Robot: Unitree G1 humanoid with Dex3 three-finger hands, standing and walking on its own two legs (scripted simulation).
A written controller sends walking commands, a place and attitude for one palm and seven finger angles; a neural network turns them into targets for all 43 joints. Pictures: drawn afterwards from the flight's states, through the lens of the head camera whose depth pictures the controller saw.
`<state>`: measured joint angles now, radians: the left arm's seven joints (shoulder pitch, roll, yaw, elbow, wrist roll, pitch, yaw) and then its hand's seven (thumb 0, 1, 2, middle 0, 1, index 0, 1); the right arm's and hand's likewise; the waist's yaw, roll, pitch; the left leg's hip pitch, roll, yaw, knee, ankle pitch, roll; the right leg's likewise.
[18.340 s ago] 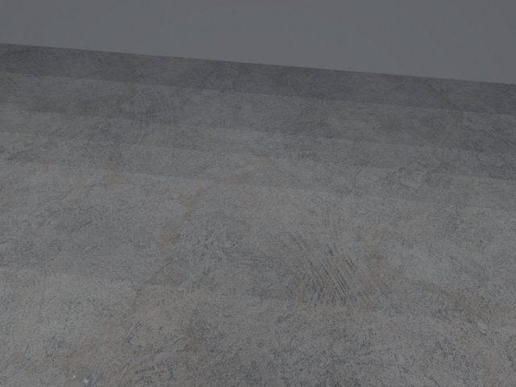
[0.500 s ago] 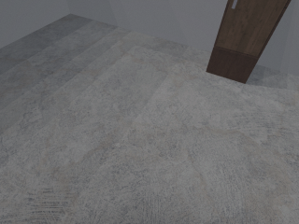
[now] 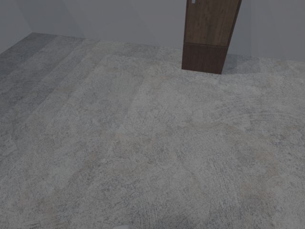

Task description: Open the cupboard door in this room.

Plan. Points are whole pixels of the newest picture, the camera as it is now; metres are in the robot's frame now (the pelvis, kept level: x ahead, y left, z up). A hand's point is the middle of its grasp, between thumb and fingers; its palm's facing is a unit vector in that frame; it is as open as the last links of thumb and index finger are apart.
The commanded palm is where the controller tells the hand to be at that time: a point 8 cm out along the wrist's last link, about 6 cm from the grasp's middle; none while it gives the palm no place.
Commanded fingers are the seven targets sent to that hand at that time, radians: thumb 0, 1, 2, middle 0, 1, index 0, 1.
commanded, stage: turn or walk to find it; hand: left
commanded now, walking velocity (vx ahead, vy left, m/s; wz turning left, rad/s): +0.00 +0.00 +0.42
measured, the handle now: out of the picture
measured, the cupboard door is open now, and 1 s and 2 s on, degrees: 0 0 0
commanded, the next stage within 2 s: stand and wait in 0.18 s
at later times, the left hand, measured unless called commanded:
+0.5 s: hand out of the picture +0.07 +0.19 -0.18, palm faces +0.11 -0.98 -0.17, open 7.3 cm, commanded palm none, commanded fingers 0.00 0.90 0.90 -0.20 -0.30 -0.20 -0.30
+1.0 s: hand out of the picture +0.09 +0.16 -0.18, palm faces +0.14 -0.98 -0.15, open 7.4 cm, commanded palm none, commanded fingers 0.00 0.90 0.90 -0.20 -0.30 -0.20 -0.30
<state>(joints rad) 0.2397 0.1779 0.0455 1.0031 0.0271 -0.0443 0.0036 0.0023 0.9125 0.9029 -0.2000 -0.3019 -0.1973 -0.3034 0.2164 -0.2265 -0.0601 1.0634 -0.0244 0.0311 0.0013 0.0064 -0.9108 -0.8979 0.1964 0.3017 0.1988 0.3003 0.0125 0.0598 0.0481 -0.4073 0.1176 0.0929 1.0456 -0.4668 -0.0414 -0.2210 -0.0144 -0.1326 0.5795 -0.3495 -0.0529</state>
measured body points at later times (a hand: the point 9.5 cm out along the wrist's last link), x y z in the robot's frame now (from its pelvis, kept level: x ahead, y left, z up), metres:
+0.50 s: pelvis +0.08 +0.03 +0.00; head +0.11 +0.04 +0.45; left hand +0.06 +0.25 -0.16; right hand +0.16 -0.20 -0.15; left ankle +0.10 +0.12 -0.73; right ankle +0.05 -0.12 -0.71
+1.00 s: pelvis +0.13 +0.00 +0.00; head +0.13 +0.01 +0.45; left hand +0.08 +0.22 -0.16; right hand +0.14 -0.23 -0.15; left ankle +0.10 +0.12 -0.73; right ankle +0.08 -0.12 -0.73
